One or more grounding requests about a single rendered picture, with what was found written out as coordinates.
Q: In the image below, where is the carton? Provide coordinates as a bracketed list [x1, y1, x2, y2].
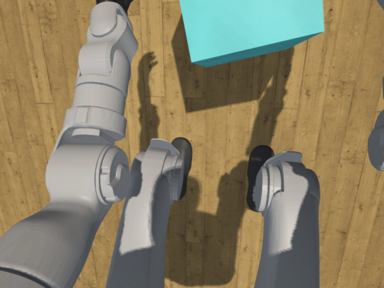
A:
[179, 0, 324, 67]

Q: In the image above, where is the left robot hand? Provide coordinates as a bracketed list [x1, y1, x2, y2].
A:
[96, 0, 133, 15]

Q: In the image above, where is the robot left foot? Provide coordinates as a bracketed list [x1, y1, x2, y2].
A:
[171, 137, 193, 200]

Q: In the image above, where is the right robot upper arm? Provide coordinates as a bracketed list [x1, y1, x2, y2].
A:
[368, 109, 384, 171]

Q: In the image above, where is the robot left thigh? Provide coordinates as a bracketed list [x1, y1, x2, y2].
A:
[106, 148, 184, 288]

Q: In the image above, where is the left robot upper arm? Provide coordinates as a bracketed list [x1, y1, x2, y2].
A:
[0, 143, 132, 288]

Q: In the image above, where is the robot left forearm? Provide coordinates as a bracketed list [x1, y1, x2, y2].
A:
[46, 1, 139, 186]

